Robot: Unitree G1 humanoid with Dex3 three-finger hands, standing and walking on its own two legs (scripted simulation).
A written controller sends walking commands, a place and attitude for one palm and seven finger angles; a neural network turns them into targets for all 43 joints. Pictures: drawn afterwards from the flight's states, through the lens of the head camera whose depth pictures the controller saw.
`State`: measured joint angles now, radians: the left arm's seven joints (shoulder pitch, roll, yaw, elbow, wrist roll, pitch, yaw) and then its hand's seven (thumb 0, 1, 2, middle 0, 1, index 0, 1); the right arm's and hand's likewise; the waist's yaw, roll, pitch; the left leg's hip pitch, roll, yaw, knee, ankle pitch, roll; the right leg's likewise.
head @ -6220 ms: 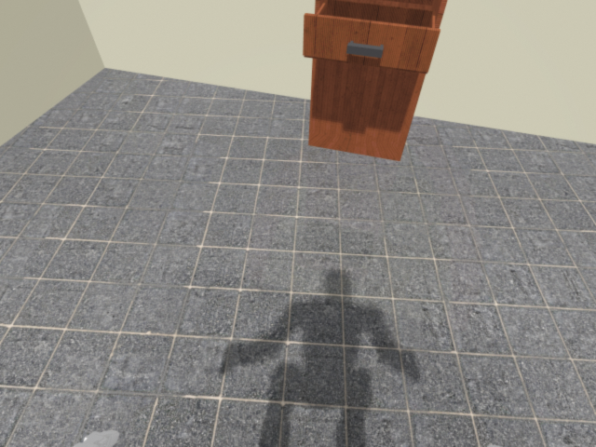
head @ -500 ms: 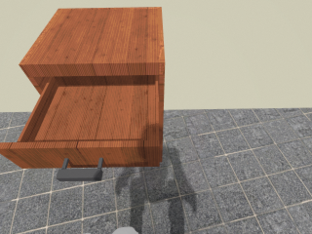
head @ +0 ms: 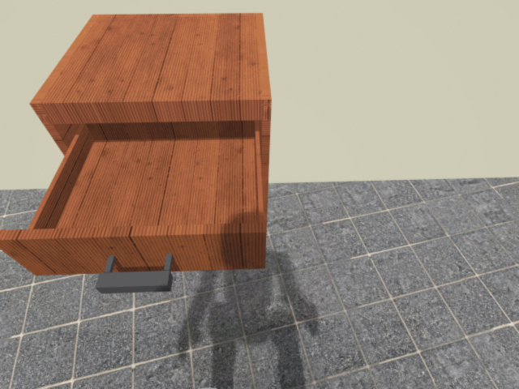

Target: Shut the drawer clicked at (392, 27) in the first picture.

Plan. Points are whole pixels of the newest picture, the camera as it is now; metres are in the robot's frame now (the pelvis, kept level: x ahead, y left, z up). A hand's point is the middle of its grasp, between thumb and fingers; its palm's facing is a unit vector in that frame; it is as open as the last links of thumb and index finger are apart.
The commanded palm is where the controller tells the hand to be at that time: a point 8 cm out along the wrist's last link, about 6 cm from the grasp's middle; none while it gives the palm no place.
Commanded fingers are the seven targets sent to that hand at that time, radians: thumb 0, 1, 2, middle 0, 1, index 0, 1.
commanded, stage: come to a stop and stand still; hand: left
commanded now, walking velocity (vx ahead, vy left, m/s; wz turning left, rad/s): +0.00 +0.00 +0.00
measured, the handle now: (138, 270) +0.31 +0.25 -0.06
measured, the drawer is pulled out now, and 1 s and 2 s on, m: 0.30 0.30 0.29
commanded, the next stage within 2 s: look again from close up in 0.96 s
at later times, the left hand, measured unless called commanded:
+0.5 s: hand out of the picture +0.04 +0.15 -0.16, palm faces +0.02 -0.98 -0.22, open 7.4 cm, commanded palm none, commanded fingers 0.00 0.90 0.90 -0.20 -0.30 -0.20 -0.30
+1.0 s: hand out of the picture +0.02 +0.13 -0.17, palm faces +0.06 -0.98 -0.19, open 7.4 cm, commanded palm none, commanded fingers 0.00 0.90 0.90 -0.20 -0.30 -0.20 -0.30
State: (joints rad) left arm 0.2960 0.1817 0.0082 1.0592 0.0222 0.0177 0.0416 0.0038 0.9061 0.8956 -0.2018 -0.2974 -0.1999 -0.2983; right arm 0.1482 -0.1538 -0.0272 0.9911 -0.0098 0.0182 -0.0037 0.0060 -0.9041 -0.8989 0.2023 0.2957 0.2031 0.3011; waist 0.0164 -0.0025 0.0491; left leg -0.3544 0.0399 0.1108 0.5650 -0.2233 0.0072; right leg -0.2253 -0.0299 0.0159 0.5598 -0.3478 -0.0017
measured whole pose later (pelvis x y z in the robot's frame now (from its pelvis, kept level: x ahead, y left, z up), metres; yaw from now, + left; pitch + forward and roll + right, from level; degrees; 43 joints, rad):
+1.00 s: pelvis +0.05 -0.04 +0.01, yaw +2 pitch -1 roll +1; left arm 0.33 0.16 -0.01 1.11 0.01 -0.02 0.04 0.00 0.90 0.90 -0.20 -0.30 -0.20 -0.30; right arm 0.21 -0.17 0.01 1.12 0.00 -0.01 -0.03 0.01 -0.91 -0.90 0.20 0.30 0.20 0.30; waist 0.02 -0.02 0.03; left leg -0.19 0.07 0.07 0.45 -0.23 -0.05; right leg -0.04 0.01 -0.03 0.43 -0.37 -0.03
